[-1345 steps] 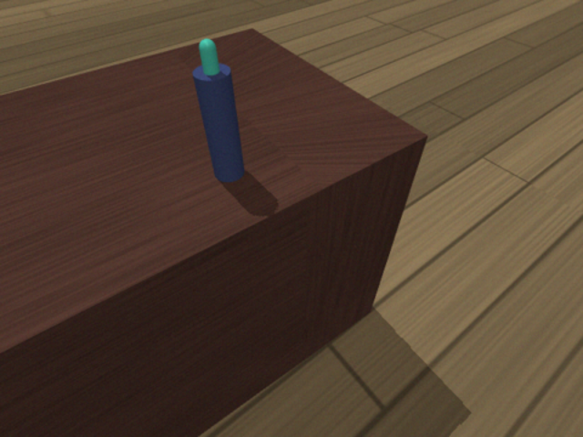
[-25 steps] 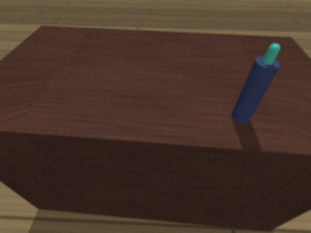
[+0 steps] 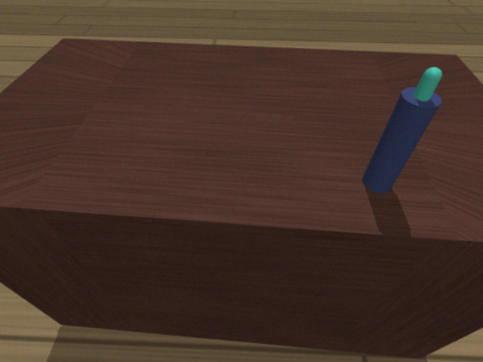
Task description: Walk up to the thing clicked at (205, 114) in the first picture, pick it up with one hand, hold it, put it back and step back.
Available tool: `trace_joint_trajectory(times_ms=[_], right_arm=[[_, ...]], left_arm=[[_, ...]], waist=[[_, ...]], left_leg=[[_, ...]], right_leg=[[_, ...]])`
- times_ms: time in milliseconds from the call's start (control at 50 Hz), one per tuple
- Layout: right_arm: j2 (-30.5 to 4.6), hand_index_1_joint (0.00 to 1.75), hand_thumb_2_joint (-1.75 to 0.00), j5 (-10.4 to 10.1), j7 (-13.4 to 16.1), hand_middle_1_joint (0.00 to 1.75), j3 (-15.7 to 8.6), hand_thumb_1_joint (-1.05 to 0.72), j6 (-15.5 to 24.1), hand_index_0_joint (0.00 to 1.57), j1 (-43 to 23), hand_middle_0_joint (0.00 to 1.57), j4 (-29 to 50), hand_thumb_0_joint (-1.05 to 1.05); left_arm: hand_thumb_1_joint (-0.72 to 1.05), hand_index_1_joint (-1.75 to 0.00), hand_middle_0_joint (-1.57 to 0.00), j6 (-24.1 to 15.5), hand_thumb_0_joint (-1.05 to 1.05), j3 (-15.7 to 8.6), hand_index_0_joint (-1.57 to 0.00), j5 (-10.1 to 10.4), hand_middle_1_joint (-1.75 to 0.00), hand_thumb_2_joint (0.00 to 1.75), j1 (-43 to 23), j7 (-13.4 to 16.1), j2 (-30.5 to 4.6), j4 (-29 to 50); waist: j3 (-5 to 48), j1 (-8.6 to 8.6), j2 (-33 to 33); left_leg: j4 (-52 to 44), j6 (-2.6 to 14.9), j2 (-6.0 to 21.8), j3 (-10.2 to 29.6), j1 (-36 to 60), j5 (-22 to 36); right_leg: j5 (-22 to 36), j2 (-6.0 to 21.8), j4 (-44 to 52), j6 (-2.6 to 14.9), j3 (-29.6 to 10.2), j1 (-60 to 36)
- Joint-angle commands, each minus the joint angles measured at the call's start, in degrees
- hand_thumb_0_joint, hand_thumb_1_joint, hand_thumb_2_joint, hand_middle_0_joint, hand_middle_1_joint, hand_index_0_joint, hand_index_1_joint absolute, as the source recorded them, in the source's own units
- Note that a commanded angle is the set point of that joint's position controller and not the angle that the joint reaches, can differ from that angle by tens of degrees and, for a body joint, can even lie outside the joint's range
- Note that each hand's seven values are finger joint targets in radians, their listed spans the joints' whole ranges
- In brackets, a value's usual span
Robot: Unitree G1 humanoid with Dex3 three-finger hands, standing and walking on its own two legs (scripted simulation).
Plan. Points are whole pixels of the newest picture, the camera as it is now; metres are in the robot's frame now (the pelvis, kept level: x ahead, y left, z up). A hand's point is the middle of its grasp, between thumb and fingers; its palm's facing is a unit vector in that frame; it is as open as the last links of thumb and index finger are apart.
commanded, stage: stand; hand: right
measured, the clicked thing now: (401, 135) +0.47 -0.25 +0.14
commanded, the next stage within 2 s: none
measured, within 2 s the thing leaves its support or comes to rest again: neither
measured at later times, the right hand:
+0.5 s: hand out of the picture +0.08 -0.25 -0.16, palm faces -0.04 +0.93 -0.35, open 10.3 cm
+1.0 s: hand out of the picture +0.08 -0.25 -0.16, palm faces -0.03 +0.94 -0.35, open 7.4 cm
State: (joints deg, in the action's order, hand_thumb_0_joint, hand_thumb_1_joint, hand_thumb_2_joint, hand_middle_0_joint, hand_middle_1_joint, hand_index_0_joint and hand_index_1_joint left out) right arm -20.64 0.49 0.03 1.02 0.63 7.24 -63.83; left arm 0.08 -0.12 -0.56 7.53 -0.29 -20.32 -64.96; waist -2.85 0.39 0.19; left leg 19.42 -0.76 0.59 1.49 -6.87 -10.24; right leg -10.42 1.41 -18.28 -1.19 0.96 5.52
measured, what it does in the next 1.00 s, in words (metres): stands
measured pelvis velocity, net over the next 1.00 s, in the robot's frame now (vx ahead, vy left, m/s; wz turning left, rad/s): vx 0.01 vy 0.00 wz -0.01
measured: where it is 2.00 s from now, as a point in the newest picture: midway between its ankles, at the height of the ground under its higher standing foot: outside the picture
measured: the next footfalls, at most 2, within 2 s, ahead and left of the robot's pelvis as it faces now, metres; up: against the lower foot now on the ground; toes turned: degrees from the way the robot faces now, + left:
none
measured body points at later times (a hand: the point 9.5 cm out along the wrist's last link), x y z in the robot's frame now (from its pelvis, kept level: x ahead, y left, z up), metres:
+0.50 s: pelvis +0.01 +0.00 +0.00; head +0.02 +0.00 +0.45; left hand +0.07 +0.30 -0.14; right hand +0.08 -0.30 -0.13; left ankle +0.01 +0.13 -0.75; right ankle +0.00 -0.13 -0.75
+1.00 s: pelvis +0.01 +0.00 +0.00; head +0.02 +0.00 +0.45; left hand +0.08 +0.30 -0.13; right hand +0.08 -0.30 -0.13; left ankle +0.01 +0.13 -0.75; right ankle +0.00 -0.13 -0.75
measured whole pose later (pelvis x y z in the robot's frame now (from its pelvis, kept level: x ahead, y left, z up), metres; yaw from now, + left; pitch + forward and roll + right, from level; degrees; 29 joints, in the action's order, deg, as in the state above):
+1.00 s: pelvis +0.01 +0.00 +0.00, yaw +0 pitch -2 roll +0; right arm -20.3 0.4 0.0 0.6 0.5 7.0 -63.7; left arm 0.0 -0.3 -0.5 7.3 -0.1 -20.0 -64.1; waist -2.8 0.2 0.1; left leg 18.8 -0.6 0.5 1.1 -6.1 -10.8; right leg -11.0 1.5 -18.0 -1.3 0.6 5.1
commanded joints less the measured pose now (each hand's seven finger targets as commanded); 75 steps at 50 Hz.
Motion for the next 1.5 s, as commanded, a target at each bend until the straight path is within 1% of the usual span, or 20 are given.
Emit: trace_joint_trajectory(times_ms=[0,60,80,120,140,180,240,300,340,440,560,660,760,900,960,1040,1180,1260,1420,1480], right_arm=[[-12.2,0.05,-0.06,0.1,0.9,0.05,-2.4,0.54,1.0,0.05,-1.8,0.05,3.2,0.00],[-12.4,0.05,-0.06,0.2,0.8,0.05,-2.4,0.54,1.0,0.05,-1.7,0.05,3.2,0.00],[-12.4,0.05,-0.06,0.2,0.8,0.05,-2.5,0.54,1.1,0.05,-2.1,0.05,3.2,0.00],[-12.3,0.21,-0.22,0.2,0.8,0.21,-2.5,0.38,1.2,0.20,-1.9,0.20,3.3,0.00],[-12.4,0.29,-0.30,0.1,0.8,0.29,-2.4,0.30,1.2,0.20,-1.9,0.20,3.2,0.00],[-12.2,0.30,-0.46,0.0,0.8,0.30,-2.3,0.14,1.1,0.20,-1.7,0.20,3.1,0.00],[-12.1,0.30,-0.70,0.1,0.8,0.30,-2.4,-0.10,1.2,0.20,-2.0,0.20,3.3,0.00],[-12.2,0.30,-0.90,0.0,0.8,0.30,-2.4,-0.34,1.1,0.20,-2.1,0.20,3.1,0.00],[-12.2,0.30,-0.90,0.1,0.8,0.30,-2.4,-0.50,1.0,0.20,-2.0,0.20,3.3,0.00],[-12.0,0.30,-0.90,0.1,0.9,0.30,-2.4,-0.90,1.2,0.20,-1.7,0.20,3.3,0.00],[-12.2,0.30,-0.90,0.0,0.8,0.30,-2.5,-0.90,1.2,0.20,-1.9,0.20,3.2,0.00],[-11.9,0.30,-0.90,0.1,0.8,0.30,-2.6,-0.90,1.2,0.20,-1.8,0.20,3.4,0.00],[-12.0,0.30,-0.90,0.0,0.9,0.30,-2.7,-0.90,1.1,0.20,-2.2,0.20,3.5,0.00],[-11.8,0.30,-0.90,0.1,0.8,0.30,-2.7,-0.90,1.1,0.20,-1.9,0.20,3.4,0.00],[-11.9,0.30,-0.90,0.1,0.8,0.30,-2.8,-0.90,1.1,0.20,-2.1,0.20,3.4,0.00],[-12.0,0.30,-0.90,0.1,0.8,0.30,-2.9,-0.90,1.0,0.20,-1.8,0.20,3.4,0.00],[-11.9,0.30,-0.90,0.0,0.8,0.30,-2.8,-0.90,1.2,0.20,-1.6,0.20,3.3,0.00],[-12.0,0.30,-0.90,0.0,0.8,0.30,-2.8,-0.90,1.0,0.20,-2.1,0.20,3.2,0.00],[-11.6,0.30,-0.90,0.0,0.8,0.30,-2.7,-0.90,1.1,0.20,-1.9,0.20,3.4,0.00],[-11.8,0.30,-0.90,0.1,0.8,0.30,-2.8,-0.90,1.2,0.20,-1.8,0.20,3.4,0.00]], left_arm=[[0.90,-0.30,-0.20,-1.1,0.00,-2.1,-0.20,-0.2,-0.30,0.90,-2.3,0.7,-12.2,3.1],[0.90,-0.30,-0.20,-1.2,0.00,-2.2,-0.20,-0.3,-0.30,0.90,-2.0,0.6,-12.2,3.3],[0.90,-0.30,-0.20,-1.2,0.00,-2.1,-0.20,-0.2,-0.30,0.90,-1.7,0.6,-12.1,3.4],[0.90,-0.30,-0.20,-1.3,0.00,-2.1,-0.20,-0.2,-0.30,0.90,-1.7,0.7,-12.1,3.4],[0.90,-0.30,-0.20,-1.4,0.00,-2.0,-0.20,-0.2,-0.30,0.90,-1.4,0.7,-12.0,3.4],[0.90,-0.30,-0.20,-1.4,0.00,-2.0,-0.20,-0.2,-0.30,0.90,-1.6,0.7,-11.9,3.4],[0.90,-0.30,-0.20,-1.3,0.00,-2.1,-0.20,-0.1,-0.30,0.90,-1.7,0.7,-12.1,3.6],[0.90,-0.30,-0.20,-1.2,0.00,-2.1,-0.20,-0.1,-0.30,0.90,-1.4,0.7,-11.9,3.4],[0.90,-0.30,-0.20,-1.3,0.00,-2.2,-0.20,-0.2,-0.30,0.90,-1.7,0.7,-12.0,3.5],[0.90,-0.30,-0.20,-1.3,0.00,-2.2,-0.20,-0.3,-0.30,0.90,-1.8,0.8,-12.1,3.8],[0.90,-0.30,-0.20,-1.4,0.00,-2.1,-0.20,0.0,-0.30,0.90,-1.6,0.8,-11.8,3.7],[0.90,-0.30,-0.20,-1.4,0.00,-2.2,-0.20,-0.1,-0.30,0.90,-1.8,0.9,-11.8,3.9],[0.90,-0.30,-0.20,-1.3,0.00,-2.2,-0.20,0.0,-0.30,0.90,-1.7,0.9,-11.7,3.9],[0.90,-0.30,-0.20,-1.2,0.00,-2.4,-0.20,-0.2,-0.30,0.90,-1.8,0.8,-11.8,3.9],[0.90,-0.30,-0.20,-1.3,0.00,-2.4,-0.20,-0.2,-0.30,0.90,-1.9,0.8,-11.8,4.0],[0.90,-0.30,-0.20,-1.4,0.00,-2.5,-0.20,-0.1,-0.30,0.90,-1.9,0.8,-11.9,4.0],[0.90,-0.30,-0.20,-1.5,0.00,-2.4,-0.20,-0.1,-0.30,0.90,-2.0,0.9,-11.9,4.2],[0.90,-0.30,-0.20,-1.4,0.00,-2.3,-0.20,-0.2,-0.30,0.90,-1.5,0.9,-11.6,3.9],[0.90,-0.30,-0.20,-1.6,0.00,-2.3,-0.20,-0.1,-0.30,0.90,-1.7,1.0,-11.9,4.1],[0.90,-0.30,-0.20,-1.5,0.00,-2.3,-0.20,-0.1,-0.30,0.90,-1.6,0.9,-11.8,4.2]], waist=[[2.3,-0.27,0.0],[2.9,-0.17,-0.8],[3.3,0.01,-0.4],[3.9,-0.02,-0.1],[3.6,-0.12,-0.5],[3.1,-0.12,-0.6],[4.3,-0.04,-0.8],[3.3,0.08,-0.5],[2.9,-0.10,-0.1],[4.0,-0.17,-0.6],[3.8,0.06,0.0],[4.7,-0.20,-0.1],[4.0,0.02,-0.3],[2.6,-0.22,-0.2],[3.3,-0.07,-0.5],[3.1,-0.28,-0.4],[4.3,-0.29,-0.1],[3.4,-0.05,-0.4],[4.9,-0.21,-0.3],[4.1,-0.12,-0.5]], left_leg=[[-3.6,1.91,6.1,5.1,-0.9,4.6],[-3.6,1.99,6.1,5.1,-1.0,4.5],[-3.3,2.02,6.3,5.2,-0.1,6.4],[-2.7,2.04,6.2,4.9,0.1,8.8],[-2.8,1.95,6.2,5.0,0.4,8.4],[-3.1,2.03,6.1,4.9,-0.3,6.5],[-2.8,2.01,6.5,4.8,0.6,9.7],[-3.0,2.01,6.2,4.9,0.1,7.9],[-3.3,1.89,6.1,4.8,0.0,7.3],[-2.9,2.03,6.3,4.5,0.2,8.8],[-2.9,1.88,6.4,4.7,1.4,10.4],[-2.4,2.10,6.5,4.2,1.5,12.1],[-2.7,1.97,6.5,4.3,1.9,12.0],[-3.7,1.82,6.2,4.5,0.6,7.9],[-3.5,1.87,6.4,4.7,1.1,9.3],[-3.3,1.86,6.2,4.5,0.7,8.2],[-2.9,2.08,6.6,4.4,1.3,10.7],[-2.9,1.96,6.3,4.4,1.1,8.6],[-2.3,2.16,6.7,4.3,2.1,13.2],[-2.8,1.99,6.7,4.3,1.9,12.4]], right_leg=[[3.2,5.8,3.4,2.21,-4.9,0.1],[3.7,5.9,3.2,2.32,-5.0,-0.3],[4.5,5.9,3.0,2.40,-4.8,-0.2],[7.1,6.1,2.7,2.35,-4.9,-0.8],[6.4,5.9,3.0,2.19,-4.8,-0.3],[5.7,6.0,3.2,2.15,-5.0,-0.4],[7.8,6.2,2.3,2.38,-4.8,-1.1],[6.5,5.9,3.0,2.21,-4.8,-0.7],[5.6,5.9,3.1,2.21,-4.9,-0.2],[7.9,6.2,2.5,2.27,-4.9,-1.2],[8.0,6.0,2.6,2.17,-4.7,-0.7],[11.5,6.4,2.3,2.20,-4.7,-2.1],[10.1,6.1,2.5,2.16,-4.4,-1.4],[6.1,5.9,3.0,2.30,-4.7,-0.3],[7.2,5.9,2.6,2.31,-4.6,-0.8],[6.9,6.1,3.0,2.39,-4.9,-0.8],[9.4,6.4,2.6,2.25,-5.0,-1.7],[7.8,6.2,3.0,2.11,-4.8,-0.7],[12.1,6.5,2.1,2.10,-4.6,-2.1],[10.5,6.3,2.0,2.19,-4.6,-1.6]])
